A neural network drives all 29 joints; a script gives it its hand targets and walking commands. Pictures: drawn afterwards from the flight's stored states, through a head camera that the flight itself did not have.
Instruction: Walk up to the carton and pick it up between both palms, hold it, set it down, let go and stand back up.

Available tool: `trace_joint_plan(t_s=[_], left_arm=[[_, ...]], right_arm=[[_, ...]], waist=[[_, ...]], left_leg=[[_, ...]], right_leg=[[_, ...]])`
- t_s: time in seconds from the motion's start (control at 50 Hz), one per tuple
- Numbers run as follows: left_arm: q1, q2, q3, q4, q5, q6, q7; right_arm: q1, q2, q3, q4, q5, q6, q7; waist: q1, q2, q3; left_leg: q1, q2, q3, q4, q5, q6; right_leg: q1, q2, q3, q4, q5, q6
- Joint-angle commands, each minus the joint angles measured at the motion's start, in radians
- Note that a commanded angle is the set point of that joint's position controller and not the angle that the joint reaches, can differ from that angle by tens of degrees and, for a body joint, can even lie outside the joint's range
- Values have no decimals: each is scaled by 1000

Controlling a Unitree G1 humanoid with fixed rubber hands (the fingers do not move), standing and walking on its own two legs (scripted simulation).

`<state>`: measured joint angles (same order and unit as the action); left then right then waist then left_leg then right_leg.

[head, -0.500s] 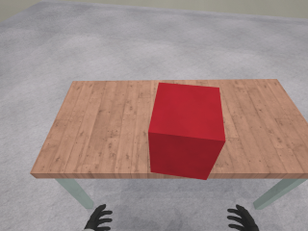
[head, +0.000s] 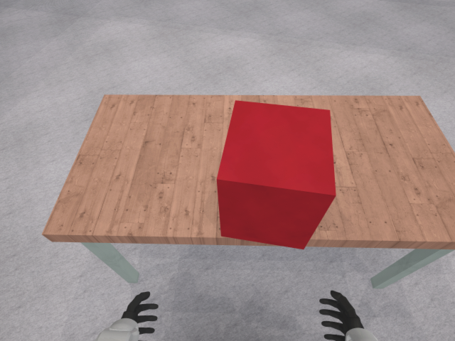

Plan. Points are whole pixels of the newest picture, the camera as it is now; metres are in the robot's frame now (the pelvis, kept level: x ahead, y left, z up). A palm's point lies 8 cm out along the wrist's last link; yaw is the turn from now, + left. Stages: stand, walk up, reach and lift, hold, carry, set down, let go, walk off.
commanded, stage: set down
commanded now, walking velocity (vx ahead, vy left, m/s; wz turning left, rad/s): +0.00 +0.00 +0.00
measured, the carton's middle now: (271, 178) +0.46 -0.08 -0.05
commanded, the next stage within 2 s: let go in 0.50 s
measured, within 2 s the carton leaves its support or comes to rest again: neither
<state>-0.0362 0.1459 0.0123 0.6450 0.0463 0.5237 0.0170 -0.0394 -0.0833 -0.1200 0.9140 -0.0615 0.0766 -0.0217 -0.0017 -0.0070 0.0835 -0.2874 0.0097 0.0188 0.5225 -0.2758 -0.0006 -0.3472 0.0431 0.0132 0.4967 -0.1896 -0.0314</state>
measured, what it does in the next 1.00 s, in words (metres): stands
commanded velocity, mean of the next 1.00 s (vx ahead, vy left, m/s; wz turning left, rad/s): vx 0.00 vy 0.00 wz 0.00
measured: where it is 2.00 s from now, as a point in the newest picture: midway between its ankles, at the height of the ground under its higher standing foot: outside the picture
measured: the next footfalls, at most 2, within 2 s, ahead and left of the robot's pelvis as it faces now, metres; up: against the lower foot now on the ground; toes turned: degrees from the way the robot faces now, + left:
none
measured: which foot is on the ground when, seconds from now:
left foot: down 0.00-1.00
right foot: down 0.00-1.00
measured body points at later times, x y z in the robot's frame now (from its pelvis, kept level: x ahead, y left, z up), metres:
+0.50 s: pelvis +0.01 +0.01 +0.00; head +0.10 +0.02 +0.44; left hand +0.20 +0.23 -0.14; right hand +0.19 -0.20 -0.15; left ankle +0.00 +0.12 -0.74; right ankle +0.04 -0.10 -0.74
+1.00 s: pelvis +0.03 +0.00 +0.01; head +0.03 +0.02 +0.46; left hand +0.19 +0.24 -0.07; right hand +0.20 -0.24 -0.08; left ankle +0.00 +0.12 -0.74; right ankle +0.04 -0.10 -0.74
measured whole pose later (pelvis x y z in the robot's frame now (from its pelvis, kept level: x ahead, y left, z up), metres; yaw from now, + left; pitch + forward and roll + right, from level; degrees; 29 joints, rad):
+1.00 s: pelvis +0.03 +0.00 +0.01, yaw -1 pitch +0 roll -1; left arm 0.23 0.25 -0.02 0.32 0.01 0.36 -0.01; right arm 0.12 -0.18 -0.09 0.75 0.01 -0.07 0.07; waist 0.02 -0.03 0.02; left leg -0.13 0.03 0.04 0.40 -0.26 0.00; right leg -0.19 0.05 0.02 0.36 -0.16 -0.03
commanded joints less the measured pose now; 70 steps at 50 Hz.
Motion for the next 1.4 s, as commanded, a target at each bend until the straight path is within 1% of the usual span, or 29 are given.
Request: trace_joint_plan(t_s=[0.0, 0.2, 0.26, 0.32, 0.4, 0.46, 0.54, 0.62, 0.68, 0.76, 0.82, 0.88, 0.96, 1.02, 1.1, 1.18, 1.26, 1.38], left_arm=[[-127, 98, 38, -94, 20, 4, 2], [-154, 92, 81, -68, 68, 65, -10], [-181, 93, 95, -57, 83, 87, -13], [-204, 91, 105, -55, 92, 113, -16], [-196, 83, 111, -71, 106, 138, -26], [-184, 74, 111, -83, 113, 147, -31], [-139, 85, 102, -151, 107, 135, -30], [-20, 118, 65, -308, 72, 100, -24], [56, 148, 28, -419, 27, 81, -22], [136, 178, -2, -482, -12, 43, -26], [174, 188, -6, -485, -20, -14, -28], [203, 194, -2, -479, -21, -113, -28], [224, 197, -2, -439, -40, -250, -18], [217, 205, -14, -417, -57, -311, -6], [201, 215, -28, -408, -77, -341, 12], [190, 217, -39, -402, -90, -340, 26], [189, 216, -42, -393, -94, -337, 32], [195, 210, -40, -377, -90, -332, 30]], right_arm=[[-102, -78, -13, -60, 1, -15, -9], [-138, -95, 5, 17, 31, 14, -16], [-166, -102, 10, 37, 37, 29, -13], [-180, -114, 18, 42, 51, 55, -10], [-175, -133, 31, 38, 80, 79, -11], [-175, -142, 35, 40, 88, 83, -9], [-145, -157, 28, -7, 83, 73, -2], [-64, -206, 1, -129, 71, 58, 5], [-12, -229, 4, -227, 78, 55, 17], [56, -211, 33, -296, 100, 38, 45], [92, -187, 37, -299, 102, -5, 68], [113, -175, 24, -274, 88, -101, 87], [117, -171, 8, -241, 54, -237, 90], [113, -172, -8, -216, 33, -303, 84], [101, -185, -35, -202, 9, -341, 79], [95, -187, -50, -200, -7, -347, 77], [101, -180, -50, -205, -12, -348, 79], [112, -169, -38, -202, -5, -345, 82]], waist=[[1, 1, -238], [-7, 19, -309], [-8, 21, -324], [-11, 21, -349], [-16, 37, -386], [-17, 47, -389], [-6, 43, -397], [18, 30, -395], [26, 9, -354], [31, -3, -263], [27, 3, -205], [25, 14, -182], [24, 20, -163], [22, 22, -140], [20, 19, -121], [20, 16, -117], [24, 9, -119], [29, 4, -119]], left_leg=[[-76, 50, 26, -85, 76, 9], [-77, 48, 7, -42, 178, -1], [-83, 49, 1, -29, 200, -5], [-93, 49, -3, -11, 229, -6], [-69, 47, -14, 4, 294, -15], [-35, 49, -22, 2, 318, -25], [26, 48, -17, -27, 348, -26], [129, 38, 5, -97, 433, -20], [161, 23, 21, -143, 473, -13], [151, 8, 33, -180, 427, -5], [134, 5, 36, -193, 351, -1], [115, 3, 39, -182, 299, 3], [60, 6, 43, -161, 219, 3], [14, 14, 46, -163, 128, 4], [-46, 25, 48, -177, 26, 14], [-98, 33, 48, -189, -37, 27], [-118, 35, 50, -192, -45, 34], [-98, 32, 52, -192, -20, 33]], right_leg=[[238, -90, 44, -54, 96, -9], [230, -85, 40, -21, 201, -21], [203, -82, 34, -13, 204, -22], [192, -79, 31, 3, 227, -24], [188, -65, 27, 16, 279, -33], [162, -53, 20, 7, 270, -39], [199, -35, 17, -23, 278, -41], [320, -7, 19, -89, 332, -40], [378, -3, 29, -140, 386, -26], [396, -19, 50, -175, 398, -12], [371, -33, 60, -184, 337, -7], [338, -38, 63, -173, 272, -5], [290, -38, 56, -145, 176, -8], [263, -34, 43, -127, 86, -9], [259, -25, 33, -104, 10, -10], [282, -22, 32, -84, -21, -11], [301, -24, 35, -76, -23, -10], [302, -29, 42, -83, -13, -7]])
